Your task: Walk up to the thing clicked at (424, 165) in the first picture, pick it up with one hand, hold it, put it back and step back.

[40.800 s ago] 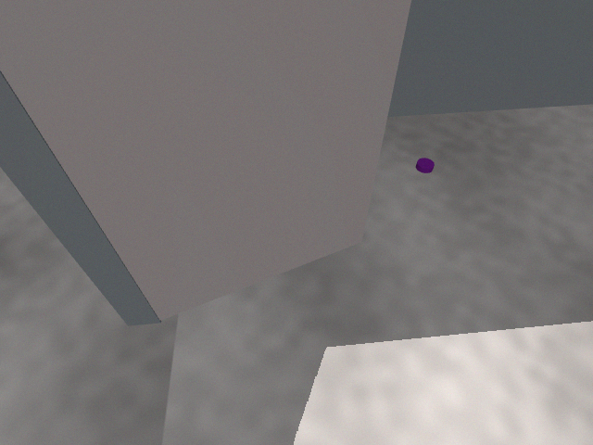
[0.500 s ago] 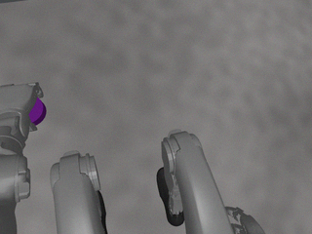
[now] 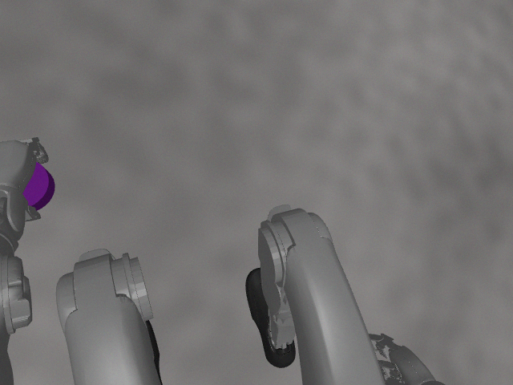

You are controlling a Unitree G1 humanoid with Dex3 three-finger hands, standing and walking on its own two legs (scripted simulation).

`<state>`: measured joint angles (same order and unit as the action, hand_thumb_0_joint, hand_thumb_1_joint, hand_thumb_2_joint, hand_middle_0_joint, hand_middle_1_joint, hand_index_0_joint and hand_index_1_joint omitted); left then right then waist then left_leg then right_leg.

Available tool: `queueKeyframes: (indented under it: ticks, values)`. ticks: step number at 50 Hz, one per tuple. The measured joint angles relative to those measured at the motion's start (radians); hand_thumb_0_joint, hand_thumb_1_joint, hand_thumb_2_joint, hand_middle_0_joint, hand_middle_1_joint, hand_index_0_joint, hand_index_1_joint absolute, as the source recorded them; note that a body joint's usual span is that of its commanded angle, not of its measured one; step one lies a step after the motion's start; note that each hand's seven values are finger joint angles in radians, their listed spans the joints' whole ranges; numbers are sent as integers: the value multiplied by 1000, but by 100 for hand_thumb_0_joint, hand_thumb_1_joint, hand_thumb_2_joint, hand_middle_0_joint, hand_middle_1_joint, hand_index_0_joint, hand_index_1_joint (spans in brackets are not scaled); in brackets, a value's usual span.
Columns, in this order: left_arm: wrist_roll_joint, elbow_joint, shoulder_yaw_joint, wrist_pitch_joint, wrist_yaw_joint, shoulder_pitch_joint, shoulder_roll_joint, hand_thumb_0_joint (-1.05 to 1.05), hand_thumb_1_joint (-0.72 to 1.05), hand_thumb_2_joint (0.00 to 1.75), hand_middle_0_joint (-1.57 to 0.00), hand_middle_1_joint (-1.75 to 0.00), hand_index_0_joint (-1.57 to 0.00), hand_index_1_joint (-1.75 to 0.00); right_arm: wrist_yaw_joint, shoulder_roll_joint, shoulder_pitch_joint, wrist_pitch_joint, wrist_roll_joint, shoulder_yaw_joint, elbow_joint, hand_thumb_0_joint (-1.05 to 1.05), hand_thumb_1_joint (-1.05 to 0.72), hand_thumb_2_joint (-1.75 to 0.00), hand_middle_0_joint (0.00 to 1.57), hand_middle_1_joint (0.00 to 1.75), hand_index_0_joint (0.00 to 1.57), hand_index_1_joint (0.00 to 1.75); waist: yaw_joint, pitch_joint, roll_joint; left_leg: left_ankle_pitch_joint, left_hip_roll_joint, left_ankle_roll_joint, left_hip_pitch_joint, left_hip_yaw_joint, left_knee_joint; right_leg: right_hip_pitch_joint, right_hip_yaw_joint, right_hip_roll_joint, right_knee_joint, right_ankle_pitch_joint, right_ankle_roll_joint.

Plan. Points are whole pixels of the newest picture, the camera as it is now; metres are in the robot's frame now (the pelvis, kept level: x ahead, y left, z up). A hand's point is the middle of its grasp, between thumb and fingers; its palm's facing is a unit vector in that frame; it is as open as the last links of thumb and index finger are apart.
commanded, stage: rest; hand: left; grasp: from above
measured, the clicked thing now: (21, 185) +0.45 +0.28 -0.22
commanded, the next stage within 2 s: open in 1.64 s
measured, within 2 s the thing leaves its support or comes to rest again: rests again in 1.32 s
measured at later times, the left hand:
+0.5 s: hand (29, 190) +0.45 +0.27 -0.24, palm faces -0.45 -0.13 -0.88, open 10.4 cm
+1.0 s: hand (35, 189) +0.45 +0.27 -0.26, palm faces -0.44 -0.13 -0.89, open 10.4 cm
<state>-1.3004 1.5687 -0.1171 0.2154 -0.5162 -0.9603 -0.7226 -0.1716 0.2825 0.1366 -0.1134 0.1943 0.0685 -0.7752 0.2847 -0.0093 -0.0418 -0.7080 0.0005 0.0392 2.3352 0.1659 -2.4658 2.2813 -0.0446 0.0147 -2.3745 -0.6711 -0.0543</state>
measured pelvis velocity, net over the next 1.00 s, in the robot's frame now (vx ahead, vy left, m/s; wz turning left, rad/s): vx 0.00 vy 0.01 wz -0.09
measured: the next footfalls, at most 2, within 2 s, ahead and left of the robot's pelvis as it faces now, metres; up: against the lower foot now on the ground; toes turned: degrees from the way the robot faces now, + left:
none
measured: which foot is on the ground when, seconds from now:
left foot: down 0.00-1.00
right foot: down 0.00-1.00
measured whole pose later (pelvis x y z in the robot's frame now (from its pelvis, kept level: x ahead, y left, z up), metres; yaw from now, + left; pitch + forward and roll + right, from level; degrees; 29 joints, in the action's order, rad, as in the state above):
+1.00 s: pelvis +0.00 +0.01 -0.02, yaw -5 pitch +28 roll -13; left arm -1.32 1.80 -0.18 0.21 -0.69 -1.01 -0.90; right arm -0.31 0.32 0.08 -0.26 0.31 0.21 -0.76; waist 0.38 0.12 -0.10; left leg -0.74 0.00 0.02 2.36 0.25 -2.60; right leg 2.26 -0.11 0.05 -2.42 -0.67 -0.08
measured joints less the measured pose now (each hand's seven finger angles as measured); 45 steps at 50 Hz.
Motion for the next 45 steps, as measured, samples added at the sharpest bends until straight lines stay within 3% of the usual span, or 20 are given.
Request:
queueKeyframes:
  ticks: [6,10,14,25,31,36,40,45]
  values:
    - [-18,15,-35,3,-39,8,-25,-1,-8,52,-57,-68,-67,-66,-17,5,-4,-10,24,13,-3,0,-92,-90,20,30,21,30,16,16,-2,-3,-1,2,16,14,-29,13,-9,5,-20,2,-2]
    - [-12,60,-12,-10,-59,-10,-35,-1,-8,53,-57,-68,-67,-66,-31,5,-7,-16,36,26,-11,0,-92,-90,20,30,21,30,22,17,-4,-7,0,1,23,16,-41,21,-10,8,-29,1,-4]
    - [-4,93,-32,-10,-68,-17,-48,-1,-8,52,-57,-68,-67,-66,-37,3,-13,-26,46,42,-6,0,-91,-90,20,30,21,30,30,26,-3,-11,2,0,27,25,-50,22,-16,12,-30,2,-6]
    - [-28,149,-66,26,-101,-26,-120,-1,-8,52,-58,-67,-67,-65,-62,19,-27,-62,82,79,6,0,-91,-90,20,30,21,30,60,77,-35,-20,-2,0,27,53,-94,10,-36,19,-52,2,-14]
    - [-39,156,-49,29,-131,-14,-132,-1,-8,52,-58,-67,-68,-64,-82,25,-28,-79,102,93,-2,0,-91,-90,20,30,21,30,67,86,-48,-30,-1,-5,26,64,-111,3,-44,23,-57,-2,-17]
    - [-44,163,-60,24,-164,-10,-140,-1,-8,53,-58,-66,-68,-64,-100,28,-33,-94,111,103,-3,0,-91,-90,20,30,21,30,74,89,-50,-35,0,-10,27,69,-118,-3,-50,25,-55,-5,-17]
    - [-38,191,-34,8,-172,-30,-145,-1,-8,52,-58,-66,-68,-64,-118,31,-41,-112,116,113,0,0,-91,-90,20,30,21,30,79,97,-54,-37,1,-15,25,71,-124,-8,-52,28,-56,-6,-19]
    - [-28,211,-50,-6,-185,-43,-157,-1,-8,53,-58,-67,-68,-64,-132,34,-53,-133,119,123,6,0,-91,-90,20,30,21,30,86,110,-55,-36,2,-19,25,77,-128,-14,-57,30,-51,-3,-21]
